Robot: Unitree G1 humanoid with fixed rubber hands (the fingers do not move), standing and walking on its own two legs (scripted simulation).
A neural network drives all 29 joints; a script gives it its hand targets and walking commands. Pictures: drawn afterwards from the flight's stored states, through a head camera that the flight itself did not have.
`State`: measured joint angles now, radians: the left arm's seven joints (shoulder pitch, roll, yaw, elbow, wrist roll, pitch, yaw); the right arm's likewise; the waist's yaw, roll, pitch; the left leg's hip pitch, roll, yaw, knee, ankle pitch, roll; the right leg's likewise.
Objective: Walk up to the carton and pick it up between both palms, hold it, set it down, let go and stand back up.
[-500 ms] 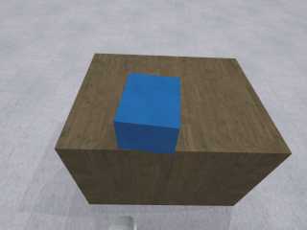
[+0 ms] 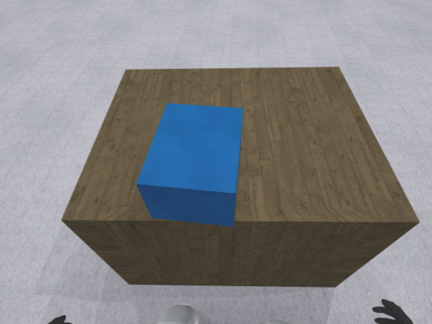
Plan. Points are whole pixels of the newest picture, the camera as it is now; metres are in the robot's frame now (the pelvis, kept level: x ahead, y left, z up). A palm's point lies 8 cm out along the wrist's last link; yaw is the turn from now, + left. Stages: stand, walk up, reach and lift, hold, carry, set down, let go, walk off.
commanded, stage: walk up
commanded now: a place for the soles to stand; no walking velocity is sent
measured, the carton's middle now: (198, 161) +0.49 +0.08 -0.05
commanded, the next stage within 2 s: reach and lift in 1.94 s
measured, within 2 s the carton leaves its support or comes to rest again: neither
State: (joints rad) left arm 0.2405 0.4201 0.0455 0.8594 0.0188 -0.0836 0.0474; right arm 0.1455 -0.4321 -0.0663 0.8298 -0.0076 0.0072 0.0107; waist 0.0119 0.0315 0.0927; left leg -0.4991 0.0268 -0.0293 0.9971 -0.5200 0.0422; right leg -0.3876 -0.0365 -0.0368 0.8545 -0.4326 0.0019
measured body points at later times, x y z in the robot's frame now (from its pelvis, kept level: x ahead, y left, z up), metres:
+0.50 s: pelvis -0.02 +0.03 +0.01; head -0.01 +0.05 +0.46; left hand +0.08 +0.36 -0.11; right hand +0.07 -0.29 -0.10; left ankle +0.02 +0.16 -0.70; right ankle +0.02 -0.12 -0.70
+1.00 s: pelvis +0.01 +0.03 +0.03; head +0.02 +0.03 +0.48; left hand +0.10 +0.35 -0.09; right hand +0.15 -0.27 -0.08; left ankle +0.02 +0.17 -0.70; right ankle +0.02 -0.13 -0.70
